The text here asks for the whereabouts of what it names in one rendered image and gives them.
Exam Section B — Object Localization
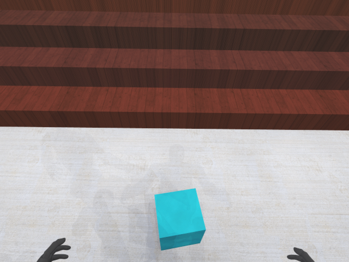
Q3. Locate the robot right hand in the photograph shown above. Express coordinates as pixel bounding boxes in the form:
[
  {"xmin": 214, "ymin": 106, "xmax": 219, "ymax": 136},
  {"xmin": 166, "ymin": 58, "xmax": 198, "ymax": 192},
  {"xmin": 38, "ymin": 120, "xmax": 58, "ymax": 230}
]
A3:
[{"xmin": 287, "ymin": 247, "xmax": 314, "ymax": 262}]

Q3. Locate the robot left hand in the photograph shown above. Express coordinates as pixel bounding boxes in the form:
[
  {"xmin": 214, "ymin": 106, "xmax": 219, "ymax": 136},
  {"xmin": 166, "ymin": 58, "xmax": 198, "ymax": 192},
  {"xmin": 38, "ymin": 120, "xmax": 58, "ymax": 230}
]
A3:
[{"xmin": 37, "ymin": 238, "xmax": 71, "ymax": 262}]

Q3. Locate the carton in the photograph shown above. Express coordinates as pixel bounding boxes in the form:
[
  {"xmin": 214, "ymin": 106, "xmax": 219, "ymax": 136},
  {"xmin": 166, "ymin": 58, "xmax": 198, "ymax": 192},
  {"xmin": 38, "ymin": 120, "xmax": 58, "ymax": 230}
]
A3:
[{"xmin": 154, "ymin": 188, "xmax": 206, "ymax": 251}]

